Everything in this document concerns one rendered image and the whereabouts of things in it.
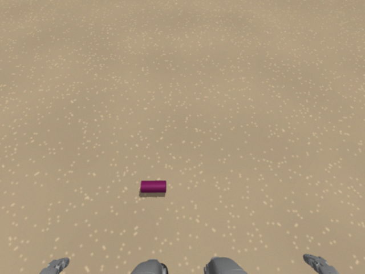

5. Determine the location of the right robot hand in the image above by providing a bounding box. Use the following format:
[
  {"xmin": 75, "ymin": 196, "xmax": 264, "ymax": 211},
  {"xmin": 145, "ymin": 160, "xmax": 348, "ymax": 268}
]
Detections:
[{"xmin": 303, "ymin": 254, "xmax": 339, "ymax": 274}]

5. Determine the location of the can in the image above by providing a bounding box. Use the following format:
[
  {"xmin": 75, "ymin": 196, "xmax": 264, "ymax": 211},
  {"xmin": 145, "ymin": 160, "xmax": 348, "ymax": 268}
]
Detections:
[{"xmin": 141, "ymin": 180, "xmax": 166, "ymax": 193}]

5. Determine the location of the left robot hand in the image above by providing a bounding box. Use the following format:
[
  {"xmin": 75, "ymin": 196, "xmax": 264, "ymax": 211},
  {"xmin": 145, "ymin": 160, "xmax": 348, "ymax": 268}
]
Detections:
[{"xmin": 40, "ymin": 257, "xmax": 70, "ymax": 274}]

